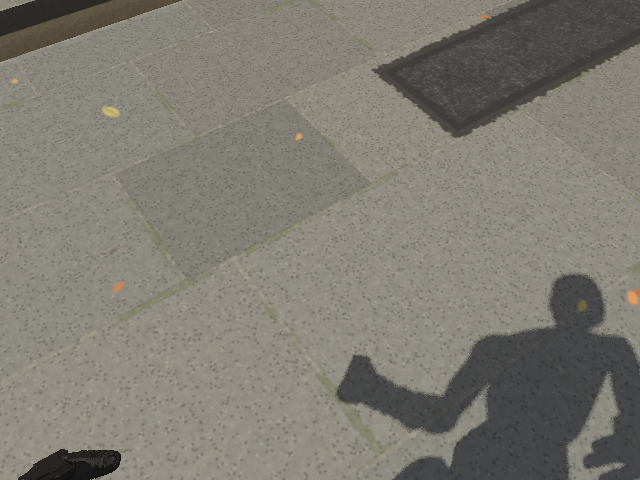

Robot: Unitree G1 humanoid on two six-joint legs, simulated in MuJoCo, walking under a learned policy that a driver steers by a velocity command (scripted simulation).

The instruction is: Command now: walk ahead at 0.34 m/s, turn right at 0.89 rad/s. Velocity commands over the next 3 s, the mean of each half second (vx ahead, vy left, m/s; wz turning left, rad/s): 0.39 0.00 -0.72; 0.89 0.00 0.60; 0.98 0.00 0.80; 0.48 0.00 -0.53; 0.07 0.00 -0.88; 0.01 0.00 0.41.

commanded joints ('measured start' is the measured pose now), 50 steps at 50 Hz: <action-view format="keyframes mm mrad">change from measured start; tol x32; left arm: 1 -42 21 -7 -86 1 -10 -25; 6 303 236 87 2 -16 26 29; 50 -174 71 -65 -118 62 -59 30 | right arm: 1 -119 -185 -46 -66 16 -8 -6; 50 194 -170 -49 91 18 -23 34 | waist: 1 53 147 48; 8 204 -70 -546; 28 92 -95 -3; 32 -20 496 40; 35 20 80 -4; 50 53 166 -57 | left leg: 1 -132 192 2 -8 782 95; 5 -256 178 20 553 935 28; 6 -511 59 7 857 -54 -30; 7 -793 -106 -176 1253 -384 -72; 20 -537 57 -251 478 325 -65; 30 -229 5 -127 225 -12 116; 33 86 300 -1100 -214 -497 273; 50 -134 60 -568 39 1015 182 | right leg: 1 179 39 -82 -174 69 -10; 5 732 173 -74 -328 112 -162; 7 1200 -263 773 -422 449 -511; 15 445 0 497 -698 -328 -312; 28 458 -116 322 -746 -545 -193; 33 -213 150 101 222 -301 -64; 50 449 180 -22 -388 43 -35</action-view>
